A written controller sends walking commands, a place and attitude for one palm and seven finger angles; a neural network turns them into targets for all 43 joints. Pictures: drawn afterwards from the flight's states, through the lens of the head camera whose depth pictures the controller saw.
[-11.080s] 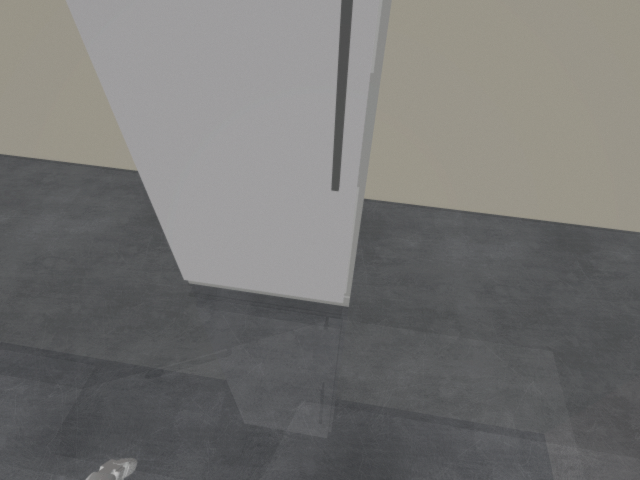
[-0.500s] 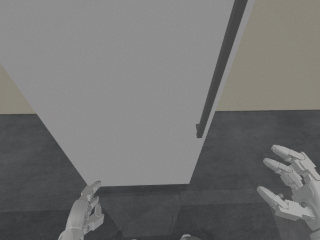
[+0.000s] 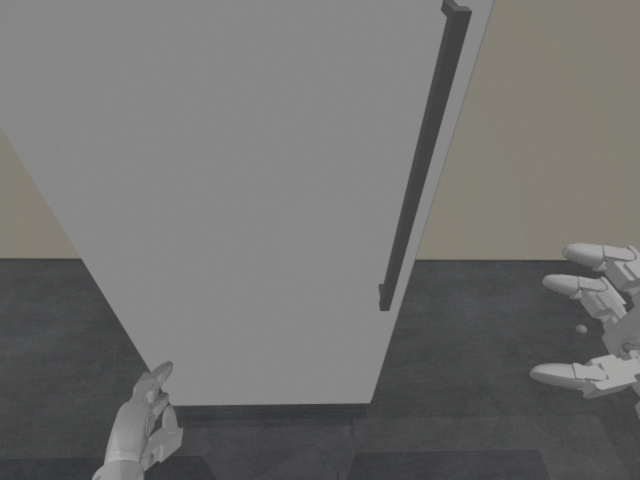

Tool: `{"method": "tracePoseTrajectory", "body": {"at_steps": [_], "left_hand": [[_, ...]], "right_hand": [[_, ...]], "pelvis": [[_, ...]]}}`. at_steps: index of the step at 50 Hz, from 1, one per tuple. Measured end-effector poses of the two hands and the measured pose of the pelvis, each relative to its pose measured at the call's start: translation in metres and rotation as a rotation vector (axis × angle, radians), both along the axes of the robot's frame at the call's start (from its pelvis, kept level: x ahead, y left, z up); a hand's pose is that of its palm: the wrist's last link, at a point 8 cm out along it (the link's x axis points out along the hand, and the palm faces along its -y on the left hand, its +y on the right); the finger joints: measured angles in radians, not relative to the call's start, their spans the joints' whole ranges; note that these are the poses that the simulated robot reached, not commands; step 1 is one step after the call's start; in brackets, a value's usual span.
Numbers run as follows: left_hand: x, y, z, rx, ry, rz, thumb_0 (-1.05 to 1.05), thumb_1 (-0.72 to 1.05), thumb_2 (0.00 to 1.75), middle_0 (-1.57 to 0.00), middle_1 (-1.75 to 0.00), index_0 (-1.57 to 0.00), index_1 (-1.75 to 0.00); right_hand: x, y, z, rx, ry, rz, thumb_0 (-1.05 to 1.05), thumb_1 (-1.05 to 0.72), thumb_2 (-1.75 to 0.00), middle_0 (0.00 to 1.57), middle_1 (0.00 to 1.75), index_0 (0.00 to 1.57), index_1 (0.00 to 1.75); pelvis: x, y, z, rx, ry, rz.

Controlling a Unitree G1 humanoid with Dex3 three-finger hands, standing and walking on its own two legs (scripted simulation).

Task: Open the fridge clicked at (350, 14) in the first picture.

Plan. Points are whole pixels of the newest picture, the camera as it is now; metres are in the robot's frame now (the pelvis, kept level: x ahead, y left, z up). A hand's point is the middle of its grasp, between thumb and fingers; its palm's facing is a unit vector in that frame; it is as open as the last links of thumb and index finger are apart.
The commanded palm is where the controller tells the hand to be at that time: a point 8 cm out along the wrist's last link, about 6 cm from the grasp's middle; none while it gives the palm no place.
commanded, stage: raise the hand to about handle height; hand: right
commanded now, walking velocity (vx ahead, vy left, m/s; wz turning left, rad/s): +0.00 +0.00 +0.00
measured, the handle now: (407, 198) +0.46 -0.12 +0.13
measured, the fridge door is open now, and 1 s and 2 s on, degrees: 0 0 0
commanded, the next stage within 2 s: move the hooked fingers beside the handle in 0.92 s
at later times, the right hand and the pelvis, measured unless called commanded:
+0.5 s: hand out of the picture +0.25 -0.29 +0.25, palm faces +0.11 +0.99 -0.11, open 14.0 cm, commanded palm +0.21 -0.33 +0.25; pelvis -0.02 -0.01 +0.01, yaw -1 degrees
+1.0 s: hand out of the picture +0.26 -0.28 +0.24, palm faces +0.11 +0.99 -0.10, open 14.0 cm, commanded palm +0.22 -0.33 +0.25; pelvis -0.02 +0.00 +0.01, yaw -1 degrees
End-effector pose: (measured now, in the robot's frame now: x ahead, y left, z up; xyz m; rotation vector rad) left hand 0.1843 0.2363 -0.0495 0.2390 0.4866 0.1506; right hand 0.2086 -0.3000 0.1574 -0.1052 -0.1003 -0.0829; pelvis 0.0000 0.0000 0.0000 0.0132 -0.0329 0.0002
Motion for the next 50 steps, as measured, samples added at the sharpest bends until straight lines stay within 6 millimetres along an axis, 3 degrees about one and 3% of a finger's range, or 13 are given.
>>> {"method": "tracePoseTrajectory", "body": {"at_steps": [7,12,17,24,35,50], "left_hand": [[0.016,-0.037,0.011,-0.056,-0.037,-0.083,0.02,0.91,0.9,-0.2,-0.3,-0.2,-0.3],[0.017,-0.051,0.013,-0.073,-0.025,-0.119,0.01,0.91,0.9,-0.2,-0.3,-0.2,-0.3],[0.011,-0.051,0.012,-0.072,0.003,-0.123,0.01,0.9,0.9,-0.2,-0.3,-0.2,-0.3],[0.0,-0.037,0.009,-0.057,0.035,-0.091,0.02,0.91,0.9,-0.2,-0.3,-0.2,-0.3],[-0.013,-0.016,0.008,-0.039,0.048,-0.034,0.02,0.91,0.9,-0.2,-0.3,-0.2,-0.3],[-0.001,-0.022,0.006,-0.059,0.043,-0.047,0.02,0.91,0.9,-0.2,-0.3,-0.2,-0.3]], "right_hand": [[0.002,-0.016,0.032,-0.002,-0.007,-0.014,-0.01,0.42,-0.33,0.3,1.14,0.3,1.14],[0.004,-0.025,0.053,-0.007,-0.01,-0.023,-0.01,0.47,-0.31,0.3,1.18,0.3,1.18],[0.008,-0.034,0.071,-0.009,-0.004,-0.029,-0.01,0.49,-0.3,0.3,1.19,0.3,1.19],[0.017,-0.041,0.094,-0.012,0.0,-0.029,-0.01,0.5,-0.3,0.3,1.19,0.3,1.19],[0.019,-0.032,0.079,0.015,0.032,-0.008,-0.01,0.5,-0.3,0.3,1.2,0.3,1.2],[0.027,-0.031,0.082,0.005,0.032,-0.021,-0.02,0.5,-0.3,0.3,1.2,0.3,1.2]], "pelvis": [[-0.005,-0.005,0.005,0.002,-0.037,-0.011],[-0.011,-0.007,0.008,0.001,-0.056,-0.02],[-0.017,-0.008,0.009,0.001,-0.067,-0.025],[-0.023,-0.008,0.01,0.002,-0.072,-0.022],[-0.025,-0.007,0.008,0.001,-0.07,-0.008],[-0.017,-0.004,0.009,0.002,-0.061,-0.009]]}}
